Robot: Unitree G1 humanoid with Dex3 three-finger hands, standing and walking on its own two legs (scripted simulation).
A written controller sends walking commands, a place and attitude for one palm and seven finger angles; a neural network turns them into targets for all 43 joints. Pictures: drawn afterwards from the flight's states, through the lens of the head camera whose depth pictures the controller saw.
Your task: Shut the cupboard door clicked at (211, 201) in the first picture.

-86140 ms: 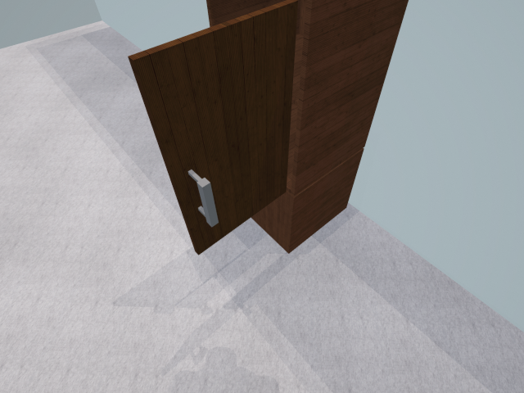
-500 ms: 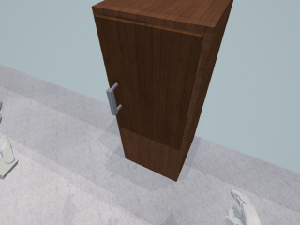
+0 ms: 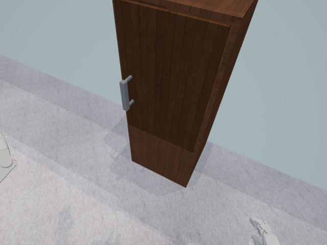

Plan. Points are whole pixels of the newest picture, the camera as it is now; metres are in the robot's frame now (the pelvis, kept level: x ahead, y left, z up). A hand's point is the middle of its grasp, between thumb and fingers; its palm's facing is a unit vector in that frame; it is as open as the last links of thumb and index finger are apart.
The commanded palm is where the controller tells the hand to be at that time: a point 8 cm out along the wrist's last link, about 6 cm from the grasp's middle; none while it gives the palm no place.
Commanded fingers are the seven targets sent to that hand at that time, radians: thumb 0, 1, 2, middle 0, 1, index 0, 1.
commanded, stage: step back with the hand held close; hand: left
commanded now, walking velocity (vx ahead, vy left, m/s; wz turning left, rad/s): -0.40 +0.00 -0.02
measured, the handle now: (127, 93) +0.70 +0.16 -0.07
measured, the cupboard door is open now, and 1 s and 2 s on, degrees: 0 0 0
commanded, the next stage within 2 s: stop stepping back and stand still in 0.66 s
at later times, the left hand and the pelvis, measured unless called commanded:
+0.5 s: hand out of the picture +0.12 +0.27 +0.19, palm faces +0.48 -0.73 -0.49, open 7.4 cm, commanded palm +0.04 +0.31 +0.20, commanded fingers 0.00 0.90 0.90 -0.20 -0.30 -0.20 -0.30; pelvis -0.07 -0.01 +0.01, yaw +5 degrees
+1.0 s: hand out of the picture +0.01 +0.26 +0.19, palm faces +0.40 -0.78 -0.48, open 7.4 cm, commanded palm -0.04 +0.28 +0.20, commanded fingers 0.00 0.90 0.90 -0.20 -0.30 -0.20 -0.30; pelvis -0.18 -0.02 +0.02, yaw -1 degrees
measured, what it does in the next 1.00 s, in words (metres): walks backwards: right foot, then left foot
